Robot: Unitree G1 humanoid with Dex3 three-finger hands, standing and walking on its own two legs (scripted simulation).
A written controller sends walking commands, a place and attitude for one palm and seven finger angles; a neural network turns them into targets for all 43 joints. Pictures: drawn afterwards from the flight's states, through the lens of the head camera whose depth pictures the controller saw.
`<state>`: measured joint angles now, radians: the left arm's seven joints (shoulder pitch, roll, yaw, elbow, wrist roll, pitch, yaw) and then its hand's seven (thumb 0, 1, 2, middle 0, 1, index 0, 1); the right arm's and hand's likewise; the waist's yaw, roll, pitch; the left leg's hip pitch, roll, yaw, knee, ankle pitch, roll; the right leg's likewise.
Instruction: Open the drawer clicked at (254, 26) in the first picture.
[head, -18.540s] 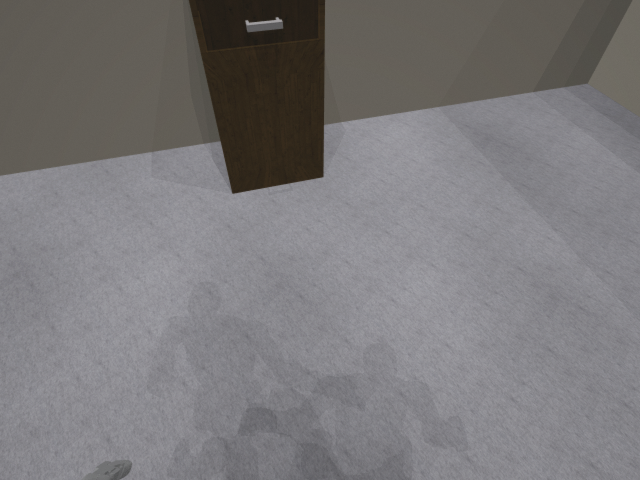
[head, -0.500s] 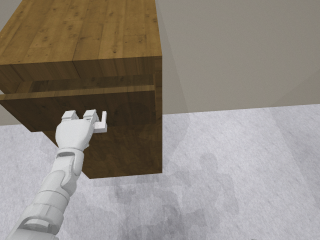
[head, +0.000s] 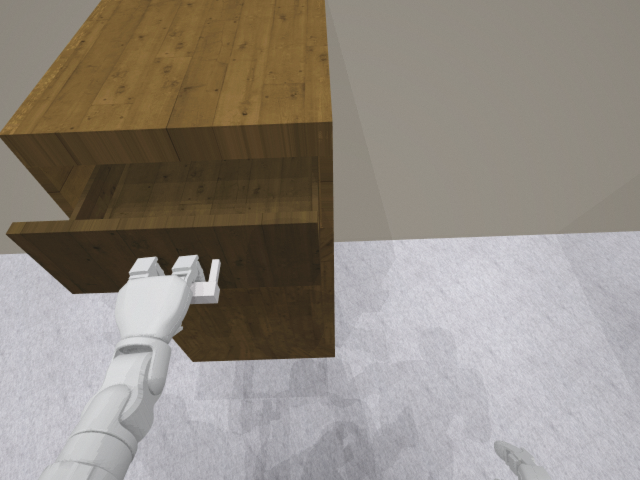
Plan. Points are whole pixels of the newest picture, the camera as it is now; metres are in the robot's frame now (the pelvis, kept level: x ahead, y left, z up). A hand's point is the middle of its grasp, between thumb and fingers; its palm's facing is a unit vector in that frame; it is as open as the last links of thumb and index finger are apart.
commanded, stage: pull the drawer open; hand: left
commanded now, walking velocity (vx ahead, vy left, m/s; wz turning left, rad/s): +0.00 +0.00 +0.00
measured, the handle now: (176, 280) +0.37 +0.23 +0.01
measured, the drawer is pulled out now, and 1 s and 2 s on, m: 0.12 0.24 0.30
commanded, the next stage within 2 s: open the thumb to release the handle in 1.94 s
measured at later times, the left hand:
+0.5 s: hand (163, 365) +0.26 +0.22 -0.02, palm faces -0.02 -0.07 -1.00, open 5.6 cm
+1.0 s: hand (153, 407) +0.21 +0.22 -0.02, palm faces -0.01 -0.10 -0.99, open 5.6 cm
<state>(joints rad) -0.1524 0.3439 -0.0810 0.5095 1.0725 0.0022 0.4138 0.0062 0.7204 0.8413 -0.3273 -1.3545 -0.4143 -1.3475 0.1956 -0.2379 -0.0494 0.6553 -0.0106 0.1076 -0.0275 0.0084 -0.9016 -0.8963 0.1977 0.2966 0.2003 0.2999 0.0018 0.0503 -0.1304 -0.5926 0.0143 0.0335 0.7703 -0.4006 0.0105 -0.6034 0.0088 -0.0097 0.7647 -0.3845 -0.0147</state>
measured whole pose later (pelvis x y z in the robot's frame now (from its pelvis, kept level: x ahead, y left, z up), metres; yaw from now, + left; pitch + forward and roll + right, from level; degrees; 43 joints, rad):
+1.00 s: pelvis +0.00 -0.01 -0.01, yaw -1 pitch +10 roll +1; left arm 0.35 0.33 -0.06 0.06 1.07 -0.01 0.45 0.03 0.70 0.81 -0.33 -1.35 -0.41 -1.35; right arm 0.10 -0.23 -0.02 0.62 -0.04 0.08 -0.02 0.01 -0.90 -0.90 0.20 0.30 0.20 0.30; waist 0.04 0.03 -0.11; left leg -0.56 0.02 0.04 0.80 -0.42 0.00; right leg -0.59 0.02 0.00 0.83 -0.42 -0.03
